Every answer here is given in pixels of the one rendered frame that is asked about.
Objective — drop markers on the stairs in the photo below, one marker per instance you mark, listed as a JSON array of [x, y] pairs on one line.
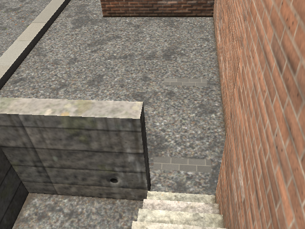
[[167, 210]]

